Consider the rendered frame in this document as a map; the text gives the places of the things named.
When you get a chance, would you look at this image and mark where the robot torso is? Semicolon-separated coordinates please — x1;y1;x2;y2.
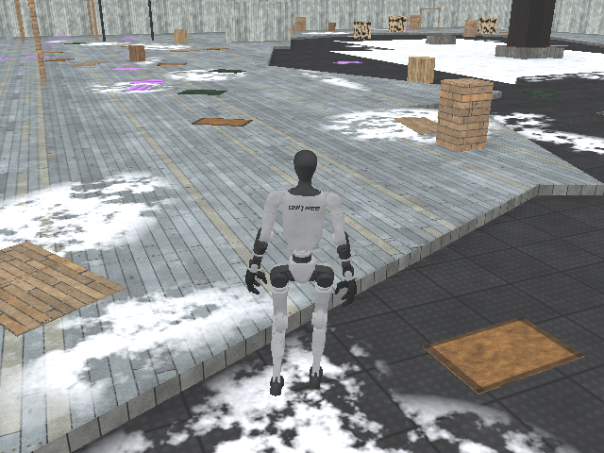
281;186;326;283

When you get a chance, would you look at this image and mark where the robot left hand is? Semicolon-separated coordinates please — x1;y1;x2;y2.
245;269;267;294

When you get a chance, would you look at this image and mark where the right robot forearm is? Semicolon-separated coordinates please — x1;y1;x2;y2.
337;232;355;281

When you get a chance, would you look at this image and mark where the robot right hand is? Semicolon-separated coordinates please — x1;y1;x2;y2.
335;278;357;307

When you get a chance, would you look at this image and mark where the robot head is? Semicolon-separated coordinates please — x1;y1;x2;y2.
288;150;321;196

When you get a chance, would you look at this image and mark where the left robot forearm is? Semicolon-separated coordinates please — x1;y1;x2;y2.
247;228;268;273

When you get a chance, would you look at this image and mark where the robot left upper arm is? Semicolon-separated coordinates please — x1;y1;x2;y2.
259;190;285;243

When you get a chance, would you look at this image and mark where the robot right upper arm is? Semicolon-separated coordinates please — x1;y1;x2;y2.
324;192;346;245

